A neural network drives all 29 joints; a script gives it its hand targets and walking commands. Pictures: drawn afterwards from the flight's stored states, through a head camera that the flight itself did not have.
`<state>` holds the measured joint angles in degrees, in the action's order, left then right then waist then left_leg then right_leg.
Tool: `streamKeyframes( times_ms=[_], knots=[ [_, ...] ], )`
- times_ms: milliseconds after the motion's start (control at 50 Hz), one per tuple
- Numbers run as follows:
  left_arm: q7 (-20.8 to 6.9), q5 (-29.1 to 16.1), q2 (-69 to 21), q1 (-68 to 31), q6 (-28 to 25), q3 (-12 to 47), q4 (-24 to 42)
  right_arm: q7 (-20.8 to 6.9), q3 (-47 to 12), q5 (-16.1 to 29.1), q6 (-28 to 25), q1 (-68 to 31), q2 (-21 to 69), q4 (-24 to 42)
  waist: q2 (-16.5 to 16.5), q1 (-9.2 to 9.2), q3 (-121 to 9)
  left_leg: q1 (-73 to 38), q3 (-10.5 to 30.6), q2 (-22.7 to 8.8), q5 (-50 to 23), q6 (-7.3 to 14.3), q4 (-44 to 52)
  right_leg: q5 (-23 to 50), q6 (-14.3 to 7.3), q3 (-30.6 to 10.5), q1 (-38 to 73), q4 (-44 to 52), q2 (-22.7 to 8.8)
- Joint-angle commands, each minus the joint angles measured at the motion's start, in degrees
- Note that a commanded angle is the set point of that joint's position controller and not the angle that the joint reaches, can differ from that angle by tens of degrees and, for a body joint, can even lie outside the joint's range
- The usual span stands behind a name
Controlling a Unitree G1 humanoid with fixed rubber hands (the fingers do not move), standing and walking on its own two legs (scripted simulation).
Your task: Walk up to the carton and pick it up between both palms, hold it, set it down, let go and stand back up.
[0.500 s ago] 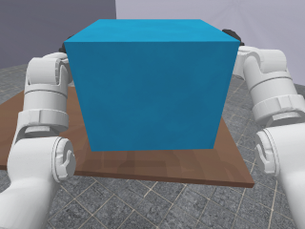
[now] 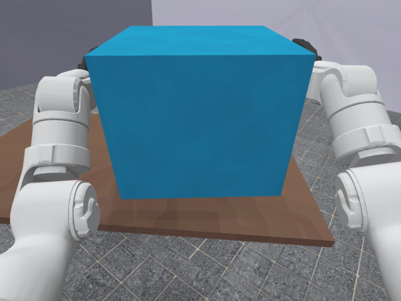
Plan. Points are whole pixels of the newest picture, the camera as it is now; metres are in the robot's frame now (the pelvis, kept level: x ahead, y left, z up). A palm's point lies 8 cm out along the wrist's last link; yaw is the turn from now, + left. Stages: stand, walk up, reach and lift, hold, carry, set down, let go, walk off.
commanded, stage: hold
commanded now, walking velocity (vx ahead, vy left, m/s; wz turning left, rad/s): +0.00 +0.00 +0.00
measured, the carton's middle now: (199, 103) +0.40 +0.00 +0.30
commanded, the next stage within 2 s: none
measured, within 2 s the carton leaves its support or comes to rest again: neither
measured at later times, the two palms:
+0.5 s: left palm (90, 84) +0.37 +0.20 +0.34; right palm (308, 77) +0.36 -0.18 +0.37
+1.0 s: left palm (90, 84) +0.37 +0.19 +0.34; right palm (308, 78) +0.36 -0.18 +0.37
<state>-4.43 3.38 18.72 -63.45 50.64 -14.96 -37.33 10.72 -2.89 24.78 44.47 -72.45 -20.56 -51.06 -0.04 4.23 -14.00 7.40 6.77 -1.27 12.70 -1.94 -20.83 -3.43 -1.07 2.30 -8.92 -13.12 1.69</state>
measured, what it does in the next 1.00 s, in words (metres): stands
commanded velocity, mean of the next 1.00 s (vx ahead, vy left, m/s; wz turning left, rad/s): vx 0.00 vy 0.00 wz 0.00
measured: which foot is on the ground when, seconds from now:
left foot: down 0.00-1.00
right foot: down 0.00-1.00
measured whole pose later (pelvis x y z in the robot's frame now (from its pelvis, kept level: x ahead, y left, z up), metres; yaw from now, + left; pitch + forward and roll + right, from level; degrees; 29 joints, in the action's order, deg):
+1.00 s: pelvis +0.00 +0.00 +0.00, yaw +0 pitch -1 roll -1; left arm -4.6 5.0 17.9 -64.2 51.2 -15.5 -37.4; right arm 9.5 -1.9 23.8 43.8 -73.7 -20.7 -53.7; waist 0.0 3.3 -13.8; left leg 7.6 6.4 -1.4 12.7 -2.3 -20.9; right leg -3.4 -1.3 1.9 -9.5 -13.6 1.8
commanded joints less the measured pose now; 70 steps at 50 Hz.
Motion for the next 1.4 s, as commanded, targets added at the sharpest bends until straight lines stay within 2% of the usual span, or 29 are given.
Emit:
streamKeyframes(
  times_ms=[0, 400, 620, 900, 920, 960, 1000, 1080, 1140, 1240, 1380],
  knots=[
    [-8.6, -11.7, -32.1, -43.2, -4.0, 12.6, 13.2, -9.3, -4.9, 11.2, -2.4, -42.0, 34.6, 19.4, 3.0, 0.17, -15.5, 12.8, -1.0, 2.7, -8.5, -0.1, 4.9, 8.1, -0.6, -5.5, 23.0, -3.2, 0.7],
    [-8.7, -11.7, -32.3, -43.7, -4.2, 12.7, 13.2, -9.3, -4.7, 11.0, -2.5, -42.4, 34.6, 19.4, 3.3, 0.27, -15.7, 13.1, -0.9, 2.6, -8.0, -0.1, 5.1, 7.6, -0.7, -5.5, 23.0, -3.2, 0.7],
    [-8.9, -11.4, -31.8, -43.3, -4.1, 12.1, 12.1, -9.3, -4.8, 10.8, -2.4, -42.3, 34.8, 19.1, 2.4, 0.17, -15.1, 13.1, -1.1, 2.7, -7.6, 0.3, 5.1, 7.1, -0.6, -5.6, 22.9, -2.9, 0.7],
    [-8.8, -11.7, -32.3, -43.9, -4.3, 12.6, 12.4, -9.3, -4.6, 10.8, -2.6, -42.5, 34.4, 18.9, 3.2, 0.23, -15.6, 13.0, -1.0, 2.6, -8.0, -0.1, 5.0, 7.4, -0.7, -5.6, 22.6, -3.1, 0.7],
    [-8.8, -9.3, -34.9, -45.6, -3.8, 12.1, 14.3, -10.6, -2.5, 9.4, -2.2, -40.1, 31.3, 11.8, 10.3, -1.22, -10.7, 13.9, 0.6, 0.4, -7.5, -3.0, 6.6, 6.3, -2.9, -6.4, 19.2, -4.3, 1.2],
    [-9.3, -9.2, -34.9, -44.6, -3.5, 11.9, 14.3, -11.7, -3.0, 8.8, -2.9, -41.5, 31.8, 14.0, 7.9, -1.45, -13.2, 14.5, 1.1, 0.4, -6.1, -2.8, 6.6, 6.3, -2.3, -6.6, 22.3, -4.0, 1.1],
    [-9.0, -9.7, -33.7, -44.6, -3.7, 11.9, 14.6, -11.9, -3.1, 9.0, -3.0, -42.3, 32.9, 15.0, 5.6, -0.97, -15.1, 14.2, -0.2, 0.9, -8.0, -1.9, 5.9, 7.6, -1.9, -6.1, 22.7, -4.2, 1.2],
    [-8.8, -9.5, -31.1, -43.4, -3.9, 10.6, 14.4, -11.3, -4.3, 9.4, -3.0, -42.3, 34.7, 16.9, 1.5, -1.23, -16.5, 14.3, -1.6, 2.0, -9.1, -0.3, 5.2, 8.1, -0.8, -5.4, 23.5, -3.9, 0.6],
    [-9.1, -9.1, -29.5, -42.4, -3.8, 9.9, 13.7, -10.6, -5.1, 9.9, -2.9, -42.3, 35.7, 18.8, -0.2, -1.44, -17.2, 14.2, -2.1, 2.5, -9.2, 0.5, 4.8, 8.0, -0.1, -5.2, 23.9, -3.6, 0.1],
    [-9.7, -9.2, -28.6, -42.0, -4.0, 10.1, 13.5, -9.3, -5.6, 10.3, -2.9, -42.6, 36.4, 21.7, -0.8, -1.07, -18.2, 13.4, -2.4, 3.2, -9.2, 1.0, 4.1, 8.1, 0.7, -4.9, 23.5, -3.3, -0.4],
    [-9.9, -10.3, -30.0, -42.7, -4.4, 11.7, 13.6, -8.5, -4.8, 9.7, -2.8, -42.2, 35.9, 22.0, 1.6, 0.09, -17.5, 13.1, -1.9, 3.0, -8.2, 0.5, 4.2, 6.7, 0.2, -5.0, 22.1, -2.9, -0.5]
  ],
)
